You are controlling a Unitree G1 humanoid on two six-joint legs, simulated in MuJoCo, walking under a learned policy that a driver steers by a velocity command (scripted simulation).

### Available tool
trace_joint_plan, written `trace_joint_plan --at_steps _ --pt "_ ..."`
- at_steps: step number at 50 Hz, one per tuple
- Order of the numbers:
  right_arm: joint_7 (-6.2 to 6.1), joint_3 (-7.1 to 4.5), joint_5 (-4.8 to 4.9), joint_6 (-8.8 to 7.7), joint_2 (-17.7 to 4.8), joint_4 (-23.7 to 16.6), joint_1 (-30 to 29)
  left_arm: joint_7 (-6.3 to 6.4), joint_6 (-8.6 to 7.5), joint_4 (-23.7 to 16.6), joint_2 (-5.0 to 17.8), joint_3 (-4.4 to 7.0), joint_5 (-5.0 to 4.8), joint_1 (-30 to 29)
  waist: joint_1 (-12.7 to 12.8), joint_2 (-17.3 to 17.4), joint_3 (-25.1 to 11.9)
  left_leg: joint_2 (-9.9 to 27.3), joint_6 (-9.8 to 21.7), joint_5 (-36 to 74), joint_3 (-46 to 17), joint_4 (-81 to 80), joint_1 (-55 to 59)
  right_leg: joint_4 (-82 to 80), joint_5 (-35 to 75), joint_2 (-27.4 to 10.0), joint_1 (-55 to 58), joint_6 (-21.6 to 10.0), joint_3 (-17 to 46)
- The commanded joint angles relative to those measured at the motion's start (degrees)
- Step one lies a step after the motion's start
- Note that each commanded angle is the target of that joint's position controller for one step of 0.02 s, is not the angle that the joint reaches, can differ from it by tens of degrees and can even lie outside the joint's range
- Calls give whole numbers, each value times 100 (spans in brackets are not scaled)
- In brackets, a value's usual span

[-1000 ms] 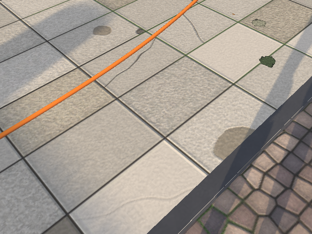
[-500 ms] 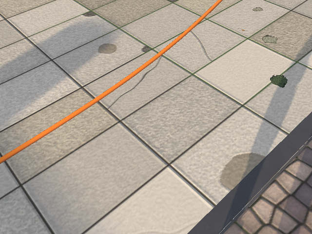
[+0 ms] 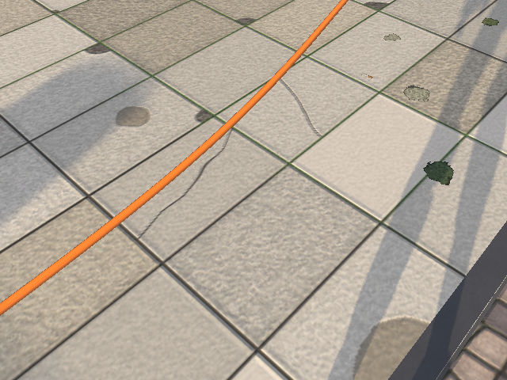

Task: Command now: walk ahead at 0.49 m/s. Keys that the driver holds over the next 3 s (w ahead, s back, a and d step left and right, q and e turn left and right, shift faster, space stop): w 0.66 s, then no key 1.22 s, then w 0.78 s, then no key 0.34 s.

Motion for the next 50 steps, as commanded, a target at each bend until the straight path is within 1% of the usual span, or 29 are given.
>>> trace_joint_plan --at_steps 1,5,10,12,13,14,15,16,17,18,19,20,21,23,25,28,33,36,39,40,41,42,43,44,45,46,47,48,50 --pt "-113 -119 7 -104 -755 -313 -231 40 19 -240 267 79 73 200 268 434 311 1600 982 397 -1189 -1185 -610 -802 920 -241 -118 158 7" --pt "-202 -146 98 -26 -915 -216 234 -33 -49 -484 165 38 18 -732 -69 438 306 1515 728 483 -918 -1088 -95 -2470 1754 19 60 205 -214" --pt "-217 -183 153 94 -975 -27 650 -208 -101 -765 249 17 -57 -1426 -275 522 464 1874 646 330 -1024 -678 828 -3339 1243 185 52 98 -248" --pt "-230 -218 157 155 -1043 -17 597 -266 -152 -798 376 57 -58 -1291 -123 598 382 2011 555 619 -1105 -363 1080 -3575 778 280 382 -64 -298" --pt "-233 -228 153 187 -1083 -41 483 -274 -176 -735 483 112 -53 -977 90 658 217 1972 478 1286 -1048 -1 1089 -3693 614 420 886 -161 -422" --pt "-231 -197 126 218 -1013 -74 380 -258 -190 -514 685 236 -42 -241 468 610 -203 1699 346 2226 -816 874 979 -3818 570 616 1855 -304 -573" --pt "-228 -99 44 217 -787 -194 327 -213 -202 -219 1101 393 -7 930 909 295 -1035 1346 144 2032 -488 2442 156 -3661 709 105 3546 -626 -5" --pt "-173 107 22 92 -118 -298 917 -201 -152 -67 1769 559 83 1692 813 -1150 -1868 369 -322 -166 -66 4795 -2286 -4006 92 -1330 5881 -1526 2490" --pt "-144 75 117 -69 -335 -206 920 -225 -147 -42 1310 430 71 1777 849 -1270 -2234 253 -264 -2405 -959 5737 -3121 -4791 -386 -1623 6129 -1730 3948" --pt "-121 -72 271 -151 -890 -357 387 -224 -161 -134 953 309 40 1238 739 -857 -1365 621 -131 -2070 -1063 6073 -3606 -4831 -401 -1436 5419 -1393 3140" --pt "-143 -88 278 -162 -933 -460 6 -225 -148 -277 741 232 31 662 565 -439 -882 952 -93 -1498 -893 5893 -3488 -4931 30 -1204 4574 -1195 2283" --pt "-180 -110 198 -125 -853 -486 -189 -254 -139 -337 557 170 48 275 404 -119 -501 1147 -125 -1089 -798 5513 -3259 -5155 430 -945 3813 -1096 1709" --pt "-207 -144 141 -41 -774 -478 -145 -278 -152 -338 421 126 82 106 214 -184 -316 1316 -148 -810 -813 5163 -2905 -5362 668 -716 3310 -982 1274" --pt "-220 -127 120 107 -510 -411 61 -304 -177 -206 411 129 99 209 61 -242 -200 1342 -224 -550 -718 4909 -2550 -5614 1124 -523 2872 -1015 839" --pt "-239 -151 94 166 -506 -502 -127 -261 -194 -69 577 174 104 428 30 -139 -54 1364 -309 -190 -691 4554 -2818 -5729 1637 -500 2868 -1077 565" --pt "-235 -168 54 160 -476 -738 -805 -160 -139 65 645 187 89 712 166 -81 100 1364 -410 564 -668 3582 -3262 -5808 1876 -477 3111 -1030 330" --pt "-148 -117 104 108 -365 -1003 -1795 -76 -85 258 750 198 19 1127 470 -109 345 1123 -402 1410 -434 2065 -3003 -5928 1399 -386 3356 -878 29" --pt "-57 -86 77 53 -325 -1138 -2148 -36 25 410 717 186 35 1265 532 -128 480 917 -323 1299 -320 1522 -2745 -5450 2512 -433 3653 -776 -145" --pt "9 -163 48 -7 -557 -1081 -1770 15 110 457 796 214 27 1090 239 -344 111 705 -96 962 -340 1240 -2037 -4721 3539 -520 4010 -554 -82" --pt "-3 -233 13 -31 -702 -918 -1274 28 132 426 835 225 9 911 -39 -362 -175 537 6 1089 -234 1027 -1383 -4210 4002 -382 4034 -426 -138" --pt "-30 -331 -32 -55 -931 -674 -602 23 144 398 770 199 23 902 -306 -178 -591 525 122 1968 -183 788 -411 -3336 3966 -35 3870 -234 -290" --pt "-75 -405 -165 -57 -1349 -531 75 7 112 290 520 103 155 1158 -322 517 -1445 1552 506 4486 -1104 1401 1454 -1816 2062 365 2665 12 -437" --pt "-84 -365 -163 35 -1397 -476 242 -67 71 520 -147 -105 148 2138 -4 1825 -2355 3015 1604 5726 -2832 1443 3181 224 -2552 1156 955 353 -347" --pt "-52 -293 -34 100 -1051 -485 379 -91 45 703 306 6 8 2148 -219 1250 -2750 2885 1621 4622 -3200 1111 2905 905 -2927 1071 818 349 528" --pt "-62 -256 45 128 -949 -583 -187 -74 70 512 580 89 -113 1516 -144 955 -1912 2643 1353 3653 -2608 811 2069 948 -2583 793 437 344 368" --pt "-89 -175 50 145 -730 -686 -778 -9 142 389 586 105 -85 1034 5 547 -1246 2348 1109 2918 -2146 511 1147 619 -2151 518 442 395 132" --pt "-107 -110 -2 144 -556 -729 -1136 66 239 352 550 142 -6 835 160 441 -868 2197 998 2463 -1872 255 294 235 -1794 316 731 437 128" --pt "-114 -95 -68 153 -509 -704 -1311 114 342 346 438 144 41 903 340 615 -721 2015 886 2100 -1632 32 -371 -203 -1558 193 1257 450 114" --pt "-125 -101 -180 175 -530 -635 -1435 176 460 422 142 99 56 1095 499 867 -616 1740 835 1958 -1165 -170 -1022 -1084 -1421 277 1918 457 -89"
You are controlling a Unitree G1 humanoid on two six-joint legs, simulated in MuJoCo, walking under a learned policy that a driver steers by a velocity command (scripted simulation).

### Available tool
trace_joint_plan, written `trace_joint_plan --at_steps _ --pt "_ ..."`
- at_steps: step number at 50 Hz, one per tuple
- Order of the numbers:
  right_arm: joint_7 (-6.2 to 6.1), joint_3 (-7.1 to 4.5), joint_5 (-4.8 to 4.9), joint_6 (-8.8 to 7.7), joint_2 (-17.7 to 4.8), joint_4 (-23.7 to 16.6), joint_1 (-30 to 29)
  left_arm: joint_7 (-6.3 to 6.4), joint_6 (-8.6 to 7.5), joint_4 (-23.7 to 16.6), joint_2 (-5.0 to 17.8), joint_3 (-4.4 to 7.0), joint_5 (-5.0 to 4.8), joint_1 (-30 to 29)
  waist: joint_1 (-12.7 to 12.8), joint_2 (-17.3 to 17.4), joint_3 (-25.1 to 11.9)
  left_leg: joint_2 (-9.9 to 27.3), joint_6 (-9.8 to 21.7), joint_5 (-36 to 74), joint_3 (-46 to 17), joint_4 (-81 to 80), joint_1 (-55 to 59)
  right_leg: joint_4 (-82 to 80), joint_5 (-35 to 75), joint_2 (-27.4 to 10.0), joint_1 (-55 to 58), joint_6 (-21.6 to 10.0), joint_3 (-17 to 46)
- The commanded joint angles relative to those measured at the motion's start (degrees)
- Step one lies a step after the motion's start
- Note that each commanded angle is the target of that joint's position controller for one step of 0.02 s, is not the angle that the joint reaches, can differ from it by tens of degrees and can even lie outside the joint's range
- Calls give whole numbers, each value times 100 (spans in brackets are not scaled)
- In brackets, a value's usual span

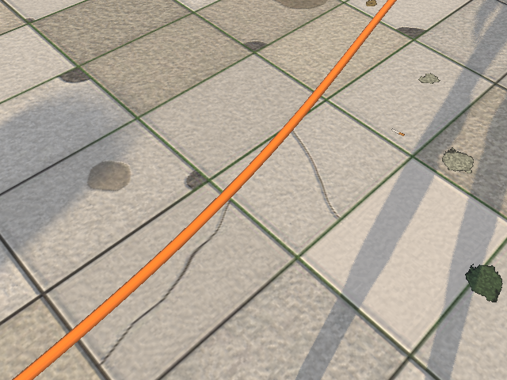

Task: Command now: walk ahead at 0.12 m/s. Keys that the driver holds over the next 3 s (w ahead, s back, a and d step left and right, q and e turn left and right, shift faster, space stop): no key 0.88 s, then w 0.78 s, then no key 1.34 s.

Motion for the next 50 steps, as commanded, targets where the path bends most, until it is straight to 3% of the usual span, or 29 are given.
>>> trace_joint_plan --at_steps 1,4,6,8,9,10,11,13,17,25,44,45,46,48,50 --pt "-56 -104 -107 -37 -602 -216 -232 129 151 -6 87 46 35 840 287 893 -872 1334 998 1641 -1030 -1055 237 -988 273 -212 687 41 4" --pt "-131 -133 -18 26 -739 -136 -151 143 247 -5 212 69 61 626 188 862 -1025 1369 960 122 -1112 -1230 234 -1829 996 -192 1074 -2 -52" --pt "-170 -120 56 109 -742 -108 -257 118 290 20 220 86 89 512 244 837 -795 1259 759 -1484 -1130 -1348 -78 -2432 1522 -109 1411 -87 -172" --pt "-193 -62 102 166 -576 0 -132 102 295 41 229 97 180 408 253 734 -435 1050 393 -2593 -1124 -1366 -325 -3026 1649 -95 1611 -240 -202" --pt "-195 -41 106 186 -516 73 21 107 281 16 293 93 209 389 208 580 -231 916 164 -2828 -1095 -1261 -334 -3446 1665 -293 1557 -354 11" --pt "-206 -74 101 203 -558 103 242 128 263 18 604 150 162 296 -42 161 -3 629 -4 -2614 -880 -1082 -266 -3577 1195 -402 1238 -481 101" --pt "-247 -98 99 237 -588 125 296 111 228 125 650 193 100 254 -103 -298 133 365 -108 -2180 -518 -838 235 -3777 327 -305 518 -521 126" --pt "-295 -95 80 273 -525 165 288 90 112 161 316 122 129 72 -159 -484 83 348 -98 -1504 -412 -435 914 -4115 182 -297 90 -366 169" --pt "-285 -89 56 290 -435 322 368 71 -27 251 258 114 74 95 -133 -183 -127 355 -31 -845 -359 -244 1072 -3936 1024 -228 474 -258 88" --pt "-267 -95 119 319 -435 533 365 73 5 432 229 83 54 321 -27 163 -336 380 -54 127 -334 -23 1241 -3627 2093 -132 962 -301 -59" --pt "-340 -109 137 411 -423 866 380 99 110 643 63 43 56 310 -48 168 -80 404 -104 49 -379 -52 1300 -3723 1955 -8 1037 -257 -198" --pt "-340 -102 138 418 -373 942 489 101 119 723 15 37 49 444 -41 179 -204 339 -89 -628 -317 -69 1342 -3738 1336 56 1086 -281 -270" --pt "-347 -138 180 432 -448 973 538 112 132 745 70 62 10 483 -53 176 -104 250 -28 -1783 -264 -25 1229 -3651 422 143 948 -369 -335" --pt "-358 -195 234 398 -575 942 569 138 98 630 145 90 -35 395 -79 264 351 379 157 -3564 -513 -157 734 -3518 -975 118 446 -570 -258" --pt "-328 -222 287 248 -605 930 765 119 -56 530 39 69 -74 343 -155 472 604 755 393 -3991 -1105 -401 736 -3199 -976 46 -11 -657 -184"
Over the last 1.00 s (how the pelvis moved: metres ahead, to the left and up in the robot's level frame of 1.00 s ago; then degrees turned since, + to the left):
0.50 -0.03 -0.01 0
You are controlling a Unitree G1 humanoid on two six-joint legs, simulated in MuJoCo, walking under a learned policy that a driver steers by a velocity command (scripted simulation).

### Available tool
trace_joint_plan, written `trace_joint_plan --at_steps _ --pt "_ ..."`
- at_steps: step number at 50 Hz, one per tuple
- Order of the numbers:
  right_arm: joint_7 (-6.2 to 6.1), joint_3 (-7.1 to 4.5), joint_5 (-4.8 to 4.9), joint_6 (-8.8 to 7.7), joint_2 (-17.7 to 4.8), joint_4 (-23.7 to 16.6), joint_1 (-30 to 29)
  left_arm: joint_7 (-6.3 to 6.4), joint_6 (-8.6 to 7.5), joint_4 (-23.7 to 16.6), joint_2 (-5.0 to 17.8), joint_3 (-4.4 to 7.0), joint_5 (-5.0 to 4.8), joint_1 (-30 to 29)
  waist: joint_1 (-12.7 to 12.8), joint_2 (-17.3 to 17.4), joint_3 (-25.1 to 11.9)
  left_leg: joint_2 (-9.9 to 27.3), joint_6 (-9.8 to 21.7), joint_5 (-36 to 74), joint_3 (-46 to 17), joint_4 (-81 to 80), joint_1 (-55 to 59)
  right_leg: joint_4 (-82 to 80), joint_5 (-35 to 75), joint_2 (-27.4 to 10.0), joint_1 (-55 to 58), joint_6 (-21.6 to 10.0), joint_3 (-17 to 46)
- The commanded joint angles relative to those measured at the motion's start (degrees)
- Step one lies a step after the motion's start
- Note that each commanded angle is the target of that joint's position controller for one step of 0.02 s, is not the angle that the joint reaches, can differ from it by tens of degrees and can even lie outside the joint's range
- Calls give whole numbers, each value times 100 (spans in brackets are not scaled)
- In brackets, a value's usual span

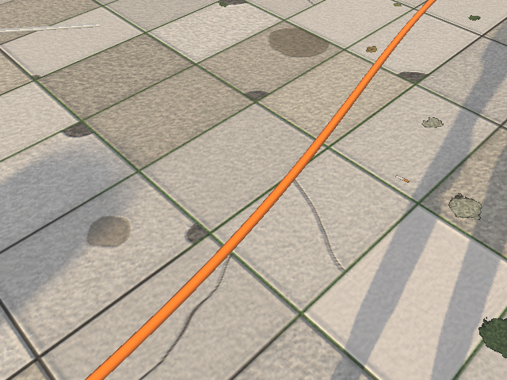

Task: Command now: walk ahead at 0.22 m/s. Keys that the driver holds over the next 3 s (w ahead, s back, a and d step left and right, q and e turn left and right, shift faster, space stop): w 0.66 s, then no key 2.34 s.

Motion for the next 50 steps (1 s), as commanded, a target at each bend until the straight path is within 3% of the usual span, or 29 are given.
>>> trace_joint_plan --at_steps 1,3,4,6,7,8,9,10,11,13,14,16,20,24,26,27,28,29,30,31,32,33,34,35,38,41,44,47,50 --pt "25 -183 73 -220 -813 -100 474 -21 -235 -284 366 61 -46 27 -188 459 752 901 702 -2485 -1426 -1345 157 -116 -1080 -33 -1549 -328 -25" --pt "71 -254 65 -311 -1011 -29 837 -110 -350 -398 205 38 -51 -106 -231 923 539 1656 1148 -2708 -2674 -1984 431 702 -296 99 -1671 -348 -266" --pt "77 -257 36 -339 -1020 -82 753 -149 -377 -421 241 53 -56 -122 -163 910 520 1825 1240 -2662 -2952 -2158 156 901 -212 43 -1434 -438 -187" --pt "99 -245 75 -359 -1044 -361 51 -184 -419 -277 163 52 -82 363 280 890 562 1616 1020 -2322 -2437 -2096 -648 200 -216 8 -455 -656 -188" --pt "116 -224 129 -343 -977 -541 -438 -170 -433 -95 182 74 -89 808 575 733 644 1194 721 -1892 -1728 -1738 -1295 -632 -28 47 450 -731 -186" --pt "133 -169 128 -362 -733 -688 -753 -137 -431 107 511 176 -50 1393 773 87 558 661 352 -1085 -914 -589 -2034 -1106 29 -388 1329 -796 550" --pt "149 -86 130 -464 -370 -916 -956 -150 -463 290 1164 353 -76 2163 910 -1511 371 -79 -53 -421 270 1402 -2965 -2077 -569 -1534 2065 -1257 2512" --pt "149 -116 104 -573 -552 -1009 -1072 -204 -539 236 1185 321 22 2232 887 -1565 520 -64 -5 -1060 -99 2554 -3772 -2265 12 -2163 2236 -1587 3662" --pt "196 -142 131 -634 -624 -924 -864 -207 -599 138 838 214 78 1934 599 -846 580 220 105 -748 -438 3282 -4149 -2042 593 -2101 2373 -1484 3300" --pt "278 -145 117 -676 -587 -781 -584 -277 -609 -54 719 139 25 1440 300 -399 464 488 227 58 -431 3476 -4254 -2055 1569 -1783 2344 -1155 2307" --pt "297 -173 80 -672 -618 -801 -672 -287 -566 -108 591 77 24 1303 237 -327 490 622 220 349 -401 3228 -4082 -2133 2121 -1648 2150 -1008 1846" --pt "352 -150 64 -620 -450 -851 -824 -263 -468 -149 441 6 84 1331 226 -455 472 617 109 797 -171 2690 -3592 -2293 2635 -1326 1731 -873 1181" --pt "403 9 43 -537 -175 -1266 -1873 -148 -446 -273 806 46 106 1338 393 -498 780 273 -40 1840 229 813 -2422 -2709 2610 -966 627 -812 471" --pt "471 4 98 -515 -457 -1539 -2256 -140 -488 -168 947 137 -19 1504 326 -634 915 219 175 2005 158 11 -2036 -2740 2886 -1268 1038 -789 356" --pt "497 -85 81 -550 -682 -1564 -2026 -142 -457 -184 1035 185 -15 1375 70 -701 612 70 367 1786 202 -160 -1566 -2183 4388 -1384 1496 -663 231" --pt "487 -169 73 -558 -839 -1487 -1630 -138 -421 -205 1107 215 -3 1294 -169 -831 260 -107 465 1636 320 -109 -983 -1647 5536 -1393 1632 -590 150" --pt "455 -303 86 -546 -1050 -1232 -732 -137 -370 -241 1089 212 21 1184 -616 -867 -267 -297 604 1593 432 -106 115 -647 6344 -1226 1481 -467 -26" --pt "403 -433 90 -509 -1297 -945 299 -153 -357 -336 1068 188 57 1036 -1078 -818 -838 30 797 1601 37 10 1738 684 5862 -1016 500 -286 -96" --pt "340 -562 -81 -474 -1859 -799 1235 -230 -423 -465 450 25 100 1515 -948 502 -1896 1656 1569 651 -2429 -191 4015 3103 3040 -188 -1646 35 -177" --pt "360 -444 -89 -453 -1638 -715 1312 -292 -597 -388 126 -77 -31 1618 -787 1378 -2642 2425 1975 -286 -4762 -1568 4285 4597 -666 454 -2494 57 631" --pt "392 -330 -21 -497 -1284 -777 692 -304 -713 -584 625 75 -200 1007 -718 1099 -1659 2126 1616 -559 -4186 -1813 3467 5070 -485 72 -3101 -105 882" --pt "401 -239 -6 -536 -979 -915 108 -273 -754 -768 827 116 -261 476 -542 680 -905 1950 1384 -195 -3202 -1898 2412 4970 -4 -255 -3183 -220 639" --pt "444 -161 -75 -596 -783 -992 -403 -197 -725 -798 847 161 -194 268 -267 160 -405 1749 1238 928 -2441 -2035 1296 4603 450 -506 -2810 -211 503" --pt "472 -105 -144 -647 -611 -992 -640 -126 -631 -761 812 228 -84 379 1 173 -259 1500 1100 1886 -1797 -2092 575 4266 626 -686 -2299 -206 501" --pt "448 -59 -216 -670 -613 -788 -471 -48 -397 -726 480 226 -49 729 304 389 -107 1229 1148 3789 -856 -2200 -286 3660 615 -675 -1679 -99 377" --pt "284 -65 -259 -629 -860 -690 -290 -43 -342 -1002 572 244 62 132 319 374 -92 1140 1172 4697 -441 -2163 -217 2516 1376 -661 -1962 109 284" --pt "188 -55 -208 -533 -952 -651 -95 -109 -321 -1144 449 153 75 -521 96 384 -240 918 961 4587 -102 -2045 -46 1077 2296 -484 -1549 141 104" --pt "165 -65 -154 -448 -1045 -520 170 -153 -267 -1232 596 144 43 -944 -81 391 -296 1056 948 4120 -257 -1873 399 372 2445 -334 -1357 160 124" --pt "145 -61 -49 -359 -1007 -452 123 -189 -283 -1251 738 176 101 -981 39 368 -285 1119 783 3701 -453 -1274 706 -377 2256 -195 -1036 -14 92"
Over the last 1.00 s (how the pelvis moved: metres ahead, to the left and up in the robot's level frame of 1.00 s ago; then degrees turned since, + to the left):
0.09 -0.02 0.00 1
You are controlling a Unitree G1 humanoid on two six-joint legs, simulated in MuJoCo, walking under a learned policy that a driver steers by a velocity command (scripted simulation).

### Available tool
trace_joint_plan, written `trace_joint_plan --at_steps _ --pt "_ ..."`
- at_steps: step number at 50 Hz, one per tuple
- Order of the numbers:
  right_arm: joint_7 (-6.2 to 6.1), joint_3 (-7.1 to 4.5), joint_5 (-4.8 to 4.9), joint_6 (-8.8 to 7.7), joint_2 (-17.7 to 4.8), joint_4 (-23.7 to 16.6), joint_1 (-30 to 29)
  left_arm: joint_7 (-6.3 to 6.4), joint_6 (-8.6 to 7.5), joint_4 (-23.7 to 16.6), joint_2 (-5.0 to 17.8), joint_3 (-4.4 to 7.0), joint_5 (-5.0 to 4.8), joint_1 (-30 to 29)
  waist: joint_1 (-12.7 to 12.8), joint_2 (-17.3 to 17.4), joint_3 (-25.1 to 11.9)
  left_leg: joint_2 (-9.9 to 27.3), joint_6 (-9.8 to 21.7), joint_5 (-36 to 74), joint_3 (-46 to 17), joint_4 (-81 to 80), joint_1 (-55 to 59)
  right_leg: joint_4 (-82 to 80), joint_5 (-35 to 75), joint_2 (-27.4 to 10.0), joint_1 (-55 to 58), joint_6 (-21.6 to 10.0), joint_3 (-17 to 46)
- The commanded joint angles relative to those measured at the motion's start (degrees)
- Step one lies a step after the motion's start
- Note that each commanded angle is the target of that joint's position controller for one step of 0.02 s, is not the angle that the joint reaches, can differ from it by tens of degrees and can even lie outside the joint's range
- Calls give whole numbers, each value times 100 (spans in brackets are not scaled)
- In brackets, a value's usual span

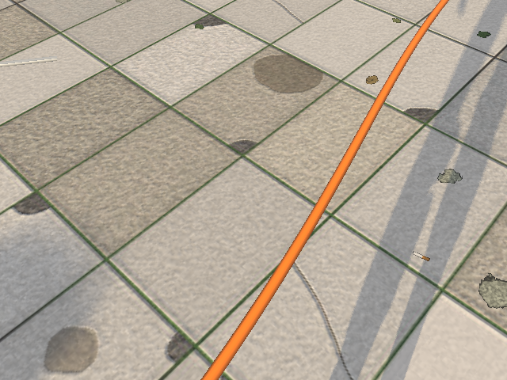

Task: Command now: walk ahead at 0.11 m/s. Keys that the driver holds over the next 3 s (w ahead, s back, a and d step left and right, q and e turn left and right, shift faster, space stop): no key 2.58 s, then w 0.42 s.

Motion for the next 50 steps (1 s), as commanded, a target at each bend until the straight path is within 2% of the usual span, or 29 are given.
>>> trace_joint_plan --at_steps 1,2,3,4,5,6,7,9,10,11,12,13,15,17,23,31,50 --pt "-55 -124 108 24 -783 -178 -97 -13 -59 -88 615 156 71 412 431 461 -368 1349 532 2752 -665 478 -181 -964 587 190 1348 -198 -111" --pt "-66 -98 22 4 -685 -153 199 24 -77 -12 978 247 114 679 374 131 -613 1012 255 2249 -514 955 -382 -940 2572 -203 2082 -351 271" --pt "-46 -34 -86 -46 -398 -30 919 50 -47 0 1205 261 136 763 -27 -527 -1084 607 -14 494 -332 1509 -1223 -464 4027 -879 3293 -902 861" --pt "-72 45 -59 1 -146 62 1025 29 15 121 704 146 111 928 109 -977 -1420 452 -242 -994 -267 2022 -1470 -568 3609 -1315 3462 -1445 1374" --pt "-99 3 25 101 -340 -15 671 -1 51 150 400 56 79 871 170 -859 -1311 473 -313 -1506 -353 2102 -1496 -864 2495 -1316 3110 -1502 1605" --pt "-138 -25 69 208 -443 -91 378 -12 80 106 430 35 91 587 115 -708 -1104 537 -321 -1458 -410 1970 -1471 -1075 1470 -1195 2714 -1351 1609" --pt "-173 -39 49 314 -454 -74 290 -7 108 24 508 33 100 258 10 -591 -937 602 -310 -1111 -433 1635 -1264 -1215 662 -1068 2273 -1157 1501" --pt "-185 -26 -63 470 -455 -6 292 3 160 -104 668 76 45 -286 -157 -448 -579 656 -206 -200 -441 775 -527 -1394 -1033 -565 1265 -607 940" --pt "-171 -25 -84 499 -531 -5 272 13 187 -90 653 82 23 -290 -80 -301 -358 744 -115 -274 -482 550 -568 -1415 -1753 -315 1062 -392 644" --pt "-158 -60 -27 468 -698 56 230 24 193 -82 576 78 11 -202 103 143 -50 725 -22 -800 -462 584 -1055 -1317 -1818 0 1281 -259 274" --pt "-156 -42 1 408 -602 57 164 40 172 15 544 73 25 -81 129 225 6 724 -8 -790 -471 509 -1207 -1115 -1325 54 1543 -231 241" --pt "-159 -29 -14 350 -531 91 173 48 137 86 545 88 1 37 157 248 -49 738 -62 -502 -461 501 -1166 -939 -609 67 1731 -289 220" --pt "-157 -55 -20 251 -596 109 181 56 88 187 524 99 -25 185 184 280 -326 757 -145 255 -465 574 -995 -563 852 59 2108 -431 145" --pt "-154 -44 4 227 -538 158 251 34 91 246 482 105 -25 216 189 330 -524 756 -176 717 -439 690 -833 -403 1368 57 2278 -512 107" --pt "-171 -22 11 317 -484 212 308 17 234 365 441 116 -21 117 190 322 -286 754 -156 670 -429 696 -862 -372 1015 131 2194 -470 22" --pt "-189 5 -3 301 -428 253 432 56 333 537 462 116 -18 58 223 286 -81 761 -162 432 -437 553 -956 -447 653 167 2239 -373 9" --pt "-201 23 -17 250 -222 267 792 119 381 915 422 61 -13 152 280 305 213 723 -135 -224 -432 176 -1089 -709 -69 196 2187 -243 34"
Over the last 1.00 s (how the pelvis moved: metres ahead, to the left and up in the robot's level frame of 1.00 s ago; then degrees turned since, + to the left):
0.42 0.01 0.01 0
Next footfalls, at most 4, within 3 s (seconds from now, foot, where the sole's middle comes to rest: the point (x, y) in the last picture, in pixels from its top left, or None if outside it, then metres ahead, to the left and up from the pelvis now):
0.04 right None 0.17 -0.13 -0.78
2.88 right None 0.23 -0.15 -0.78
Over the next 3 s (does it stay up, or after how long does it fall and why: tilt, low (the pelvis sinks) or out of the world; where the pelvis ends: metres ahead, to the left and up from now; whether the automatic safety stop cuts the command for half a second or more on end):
stays up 0.19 -0.06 0.00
